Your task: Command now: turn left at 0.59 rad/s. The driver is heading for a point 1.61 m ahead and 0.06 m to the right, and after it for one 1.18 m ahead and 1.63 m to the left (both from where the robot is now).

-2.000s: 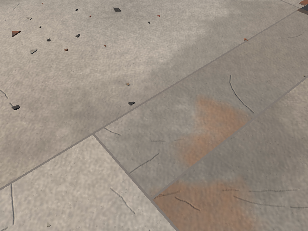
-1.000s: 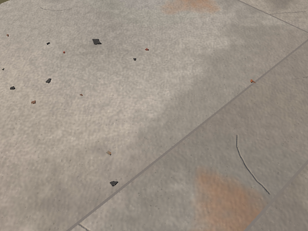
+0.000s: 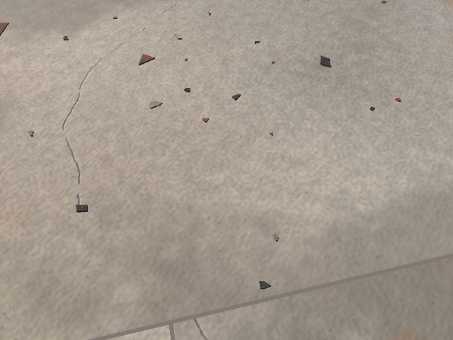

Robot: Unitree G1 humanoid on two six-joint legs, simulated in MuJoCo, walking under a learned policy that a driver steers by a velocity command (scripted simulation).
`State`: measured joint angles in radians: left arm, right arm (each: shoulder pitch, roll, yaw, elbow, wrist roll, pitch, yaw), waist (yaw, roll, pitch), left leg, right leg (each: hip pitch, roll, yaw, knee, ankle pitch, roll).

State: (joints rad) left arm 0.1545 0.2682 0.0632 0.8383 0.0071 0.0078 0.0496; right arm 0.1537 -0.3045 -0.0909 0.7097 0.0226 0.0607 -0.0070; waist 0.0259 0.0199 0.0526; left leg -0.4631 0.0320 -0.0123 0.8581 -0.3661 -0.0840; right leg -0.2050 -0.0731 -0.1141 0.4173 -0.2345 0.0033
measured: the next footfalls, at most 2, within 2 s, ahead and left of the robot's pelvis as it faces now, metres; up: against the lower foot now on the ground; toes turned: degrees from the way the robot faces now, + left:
left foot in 0.10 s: +0.04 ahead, +0.14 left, +0.00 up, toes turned +7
right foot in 0.56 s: +0.09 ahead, -0.08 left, +0.00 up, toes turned +15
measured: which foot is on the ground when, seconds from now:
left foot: up 0.00-0.08, down 0.10-1.00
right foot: down 0.00-0.10, up 0.12-0.54, down 0.56-1.00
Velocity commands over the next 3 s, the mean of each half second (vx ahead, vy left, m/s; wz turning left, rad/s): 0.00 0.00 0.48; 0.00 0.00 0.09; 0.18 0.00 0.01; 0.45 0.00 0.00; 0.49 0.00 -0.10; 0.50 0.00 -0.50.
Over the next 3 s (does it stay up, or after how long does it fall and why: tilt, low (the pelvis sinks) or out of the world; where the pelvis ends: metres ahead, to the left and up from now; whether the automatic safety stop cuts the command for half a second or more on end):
stays up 0.88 0.20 -0.03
